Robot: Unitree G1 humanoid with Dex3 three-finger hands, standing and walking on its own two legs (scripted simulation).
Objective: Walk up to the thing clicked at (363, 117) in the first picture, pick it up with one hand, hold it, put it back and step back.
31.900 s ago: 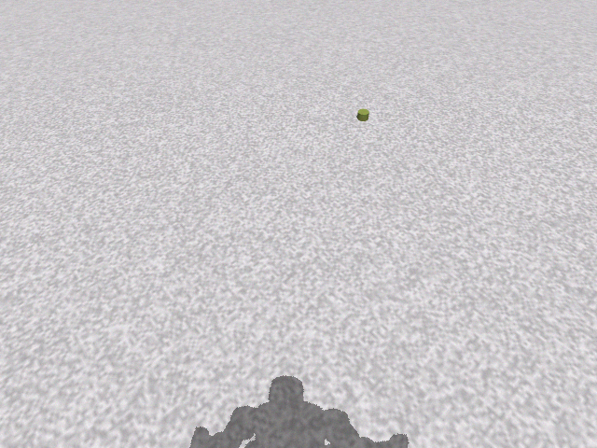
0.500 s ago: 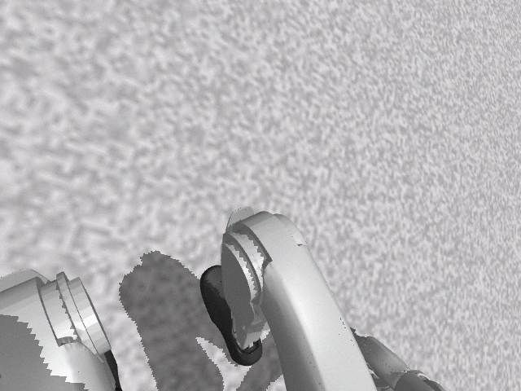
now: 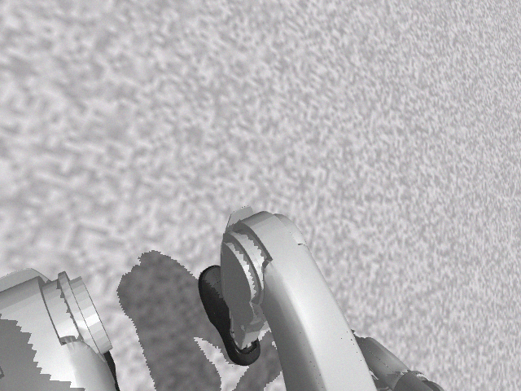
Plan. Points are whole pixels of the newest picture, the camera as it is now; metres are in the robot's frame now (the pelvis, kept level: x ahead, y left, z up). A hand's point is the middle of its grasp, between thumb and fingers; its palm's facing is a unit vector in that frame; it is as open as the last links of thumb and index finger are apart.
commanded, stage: open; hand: left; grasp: from above
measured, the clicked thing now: out of the picture +0.44 +0.38 -0.28
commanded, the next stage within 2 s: withdraw in 0.30 s
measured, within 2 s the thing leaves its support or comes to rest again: neither
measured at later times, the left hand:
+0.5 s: hand out of the picture +0.44 +0.36 -0.25, palm faces -0.42 -0.18 -0.89, open 13.8 cm
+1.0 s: hand out of the picture +0.44 +0.39 -0.09, palm faces -0.44 -0.13 -0.89, open 14.0 cm
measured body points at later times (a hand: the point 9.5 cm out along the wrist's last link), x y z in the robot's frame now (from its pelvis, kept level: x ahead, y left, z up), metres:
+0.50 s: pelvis +0.00 +0.00 +0.00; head +0.27 +0.15 +0.32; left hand +0.46 +0.37 -0.20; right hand +0.08 -0.24 -0.06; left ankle +0.06 +0.13 -0.27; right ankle +0.11 -0.11 -0.27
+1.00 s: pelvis +0.00 +0.00 +0.04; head +0.22 +0.11 +0.41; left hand +0.46 +0.39 -0.04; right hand +0.12 -0.25 -0.06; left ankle +0.06 +0.13 -0.27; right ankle +0.11 -0.11 -0.27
